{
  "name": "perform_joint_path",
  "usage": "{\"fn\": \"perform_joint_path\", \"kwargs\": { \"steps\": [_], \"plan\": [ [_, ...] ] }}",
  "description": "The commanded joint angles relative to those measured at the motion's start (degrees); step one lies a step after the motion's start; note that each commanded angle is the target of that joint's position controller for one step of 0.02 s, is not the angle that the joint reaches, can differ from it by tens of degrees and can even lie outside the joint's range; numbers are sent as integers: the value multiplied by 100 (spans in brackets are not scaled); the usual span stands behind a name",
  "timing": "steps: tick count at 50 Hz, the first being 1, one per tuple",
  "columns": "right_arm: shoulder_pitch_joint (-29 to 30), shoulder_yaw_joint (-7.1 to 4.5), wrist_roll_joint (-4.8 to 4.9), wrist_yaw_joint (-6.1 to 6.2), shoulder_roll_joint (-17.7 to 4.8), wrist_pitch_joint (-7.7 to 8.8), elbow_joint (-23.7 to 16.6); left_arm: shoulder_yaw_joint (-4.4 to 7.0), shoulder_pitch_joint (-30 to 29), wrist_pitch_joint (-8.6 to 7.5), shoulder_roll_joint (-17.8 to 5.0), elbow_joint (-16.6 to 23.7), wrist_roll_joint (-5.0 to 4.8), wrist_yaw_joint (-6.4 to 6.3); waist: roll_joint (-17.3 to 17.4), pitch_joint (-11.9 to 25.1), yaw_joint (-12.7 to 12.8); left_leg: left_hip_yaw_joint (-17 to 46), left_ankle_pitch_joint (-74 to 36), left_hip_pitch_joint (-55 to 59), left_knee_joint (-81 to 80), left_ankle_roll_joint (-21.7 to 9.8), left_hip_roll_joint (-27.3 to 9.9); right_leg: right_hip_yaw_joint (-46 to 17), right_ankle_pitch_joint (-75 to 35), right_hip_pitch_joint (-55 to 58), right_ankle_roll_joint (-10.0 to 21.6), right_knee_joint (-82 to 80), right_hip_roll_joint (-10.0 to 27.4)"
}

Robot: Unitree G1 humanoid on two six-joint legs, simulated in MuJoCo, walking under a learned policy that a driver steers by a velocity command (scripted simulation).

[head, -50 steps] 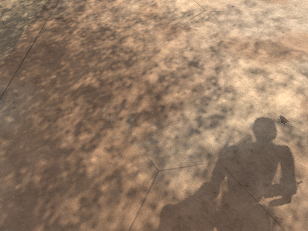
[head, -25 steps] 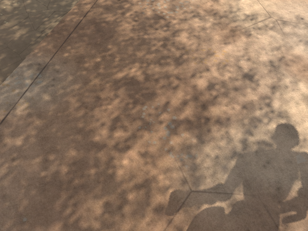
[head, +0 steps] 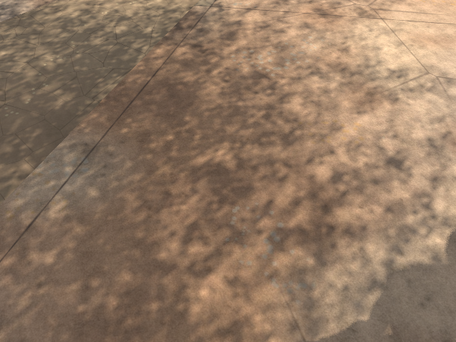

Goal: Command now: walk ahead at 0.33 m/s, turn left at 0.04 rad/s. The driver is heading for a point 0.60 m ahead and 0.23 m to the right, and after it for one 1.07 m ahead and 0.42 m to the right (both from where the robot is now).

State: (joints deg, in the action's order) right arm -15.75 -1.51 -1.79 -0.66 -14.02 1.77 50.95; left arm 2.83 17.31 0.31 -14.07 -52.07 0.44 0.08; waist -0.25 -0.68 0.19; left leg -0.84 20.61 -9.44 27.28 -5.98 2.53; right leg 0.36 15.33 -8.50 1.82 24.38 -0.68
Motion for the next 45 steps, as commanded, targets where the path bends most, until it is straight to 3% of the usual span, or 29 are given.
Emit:
{"fn": "perform_joint_path", "kwargs": {
  "steps": [1,2,3,4,5,7,10,13,16,18,20,21,22,23,24,25,26,29,33,37,41,43,45],
  "plan": [
    [-967,-167,-13,47,-559,165,112,162,-846,-159,-638,495,-16,21,-95,-295,-621,612,248,1535,-837,-187,-409,-814,1551,-1931,547,-302,662],
    [-1425,-288,18,102,-1006,195,213,50,-1180,-213,-260,744,-41,63,1011,-374,-797,2422,1780,1946,-1731,-578,-1421,6,1333,-2923,262,1086,-49],
    [-1637,-371,32,97,-1231,180,329,92,-1440,-248,-492,911,69,68,1236,-846,-891,3448,1741,1880,-2218,-998,-2281,213,1421,-3646,255,2000,-82],
    [-1414,-312,-6,101,-986,185,309,159,-1434,-264,-690,874,110,65,581,-987,-670,3256,1191,1767,-2113,-1076,-2294,-114,1218,-3822,295,2579,186],
    [-1170,-277,9,103,-860,210,241,147,-1163,-287,-612,755,86,97,413,-844,-457,2826,648,1761,-2084,-951,-2068,-196,916,-3731,297,2788,300],
    [-902,-223,23,110,-721,276,217,130,-1015,-301,-551,668,127,189,433,-593,-252,2068,-334,1736,-2158,-726,-1730,-103,395,-3517,221,2905,457],
    [-1027,-169,87,95,-610,335,394,77,-1310,-250,-411,782,175,259,494,-528,-227,1238,-2018,1496,-2084,-619,-1403,190,-133,-3336,9,2737,419],
    [-1126,-154,94,85,-661,345,543,-22,-1878,-236,-262,1040,138,292,595,-632,-304,758,-2747,1006,-2039,-515,-1232,416,-688,-2782,-52,1850,343],
    [-1136,-171,64,88,-788,360,652,-29,-1961,-202,-346,1103,86,264,691,-651,-278,421,-3252,906,-2051,-395,-1402,566,-927,-2079,177,1219,209],
    [-1027,-176,69,116,-856,366,696,25,-1658,-202,-455,1032,100,212,627,-509,-70,134,-4568,1095,-1538,-263,-1498,632,-780,-1554,423,1073,9],
    [-933,-201,47,148,-945,300,714,140,-472,-250,-603,628,140,157,475,144,470,-273,-5783,1129,177,-73,-1367,769,-617,-295,663,732,-376],
    [-965,-177,29,160,-896,281,678,238,361,-285,-800,333,200,112,346,565,758,-446,-5080,404,1450,34,-1198,461,-412,871,831,635,-225],
    [-1164,-80,85,134,-484,287,443,393,1076,-306,-1401,243,276,54,-639,1190,826,-673,-2600,-1091,3576,230,-684,-1827,577,2178,1332,284,1302],
    [-1274,-116,95,66,-447,334,360,417,924,-241,-1571,207,97,104,-1331,1590,535,-23,738,-2372,4979,311,213,-4692,983,2506,1930,-1059,2169],
    [-773,-176,7,42,-731,361,191,403,233,-226,-1428,316,-27,126,-791,746,311,452,324,-2896,5239,217,-247,-4156,1327,1820,1851,-1163,2010],
    [-330,-178,19,6,-778,423,78,316,-141,-238,-1055,403,-28,125,-277,175,250,408,-202,-2899,4958,198,-518,-3320,902,1020,1734,-1187,1824],
    [-216,-160,27,-3,-660,449,42,256,-272,-263,-839,376,4,120,15,-150,74,409,-438,-2630,4453,221,-709,-2761,236,359,1552,-1311,1527],
    [-315,-123,-103,-17,-468,220,-27,216,-250,-390,-761,305,-8,82,-102,-77,-250,351,-433,-1901,3708,448,-816,-1911,-1051,-411,1399,-1385,1026],
    [577,-120,-102,-31,-436,91,-426,247,215,-424,-862,219,-50,50,-150,-332,-61,174,-1080,-2463,2699,778,-847,-1711,-964,-484,1413,-1631,822],
    [1450,-93,-57,-73,-407,91,-766,265,711,-388,-863,178,-38,34,-204,-318,281,172,-1904,-2801,1685,939,-724,-1749,-1426,54,1195,-1463,718],
    [2104,-43,-13,-103,-408,125,-1080,275,1082,-353,-890,164,15,-23,-296,-265,526,149,-1965,-2865,1086,916,-507,-1890,-2277,637,1125,-1038,727],
    [2276,-27,15,-101,-448,165,-1228,289,1137,-341,-943,193,58,-59,-359,-236,553,163,-1779,-2710,794,845,-393,-2026,-2749,858,1079,-764,792],
    [1973,-52,36,-79,-574,218,-1230,319,906,-337,-1046,291,72,-106,-458,-160,322,223,-1480,-1994,346,711,-281,-2149,-3057,767,899,-470,816]
  ]
}}
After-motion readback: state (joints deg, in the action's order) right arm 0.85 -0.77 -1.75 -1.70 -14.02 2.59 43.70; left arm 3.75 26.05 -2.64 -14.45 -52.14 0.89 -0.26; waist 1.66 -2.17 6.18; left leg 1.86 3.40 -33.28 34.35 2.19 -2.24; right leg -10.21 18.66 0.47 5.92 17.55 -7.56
